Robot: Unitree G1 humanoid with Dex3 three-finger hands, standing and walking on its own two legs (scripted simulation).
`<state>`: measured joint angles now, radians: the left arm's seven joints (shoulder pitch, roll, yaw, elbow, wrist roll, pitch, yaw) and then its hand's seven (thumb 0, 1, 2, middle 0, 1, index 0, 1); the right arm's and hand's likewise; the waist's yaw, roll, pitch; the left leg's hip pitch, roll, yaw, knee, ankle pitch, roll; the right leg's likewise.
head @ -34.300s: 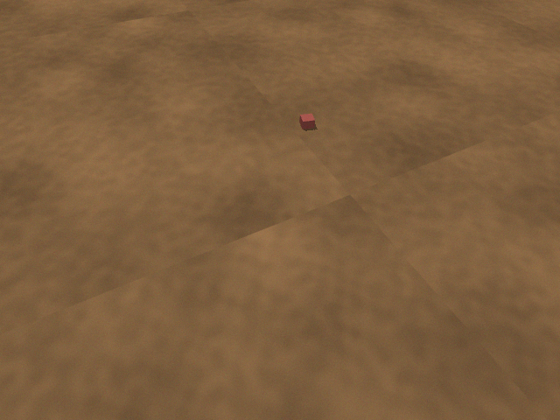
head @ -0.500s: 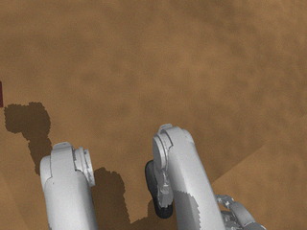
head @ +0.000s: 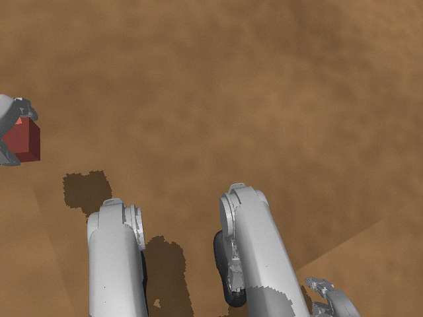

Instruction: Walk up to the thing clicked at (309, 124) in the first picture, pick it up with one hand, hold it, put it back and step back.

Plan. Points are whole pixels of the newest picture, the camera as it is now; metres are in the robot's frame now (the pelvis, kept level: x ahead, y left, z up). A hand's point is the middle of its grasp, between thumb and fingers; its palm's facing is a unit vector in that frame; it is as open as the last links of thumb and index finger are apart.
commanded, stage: lift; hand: left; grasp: from above
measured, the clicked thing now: (12, 141) +0.45 +0.33 -0.16
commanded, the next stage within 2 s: hold in 1.26 s
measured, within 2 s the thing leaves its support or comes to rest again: neither
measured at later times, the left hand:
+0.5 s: hand out of the picture +0.37 +0.29 +0.08, palm faces -0.42 -0.09 -0.90, open 9.6 cm
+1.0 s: hand out of the picture +0.35 +0.27 +0.23, palm faces -0.43 -0.08 -0.90, open 9.6 cm
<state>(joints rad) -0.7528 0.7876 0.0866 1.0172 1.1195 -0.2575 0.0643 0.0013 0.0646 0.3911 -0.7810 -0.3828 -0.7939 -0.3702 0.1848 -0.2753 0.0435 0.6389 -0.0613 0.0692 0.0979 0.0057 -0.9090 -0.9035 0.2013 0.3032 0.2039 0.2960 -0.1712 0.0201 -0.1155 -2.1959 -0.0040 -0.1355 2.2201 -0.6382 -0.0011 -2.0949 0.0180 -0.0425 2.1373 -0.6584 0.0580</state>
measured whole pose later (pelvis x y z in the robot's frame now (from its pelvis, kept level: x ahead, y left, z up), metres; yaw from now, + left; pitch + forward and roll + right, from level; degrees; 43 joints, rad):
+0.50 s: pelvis +0.01 -0.01 +0.15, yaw +4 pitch +28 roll -5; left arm -0.40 0.63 0.00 0.63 0.98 -0.16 0.00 0.00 0.09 0.35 -0.77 -0.38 -0.79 -0.36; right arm 0.14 -0.25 0.00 0.63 0.02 0.07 0.00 0.01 -0.90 -0.90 0.20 0.30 0.20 0.30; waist -0.09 0.04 -0.17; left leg -1.63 0.03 -0.09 1.74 -0.59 -0.02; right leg -1.57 0.02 -0.03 1.68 -0.60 0.04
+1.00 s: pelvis +0.05 -0.01 +0.30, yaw +5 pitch +15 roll -2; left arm -0.31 0.47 -0.13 0.76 1.03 -0.09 0.10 0.00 0.10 0.37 -0.74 -0.41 -0.76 -0.39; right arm 0.24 -0.24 -0.03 0.71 0.04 -0.01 -0.05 0.01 -0.90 -0.90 0.20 0.30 0.20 0.30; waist -0.06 0.03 -0.14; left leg -0.95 0.04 -0.04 1.14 -0.46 -0.02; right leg -0.91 0.01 0.00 1.10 -0.45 0.03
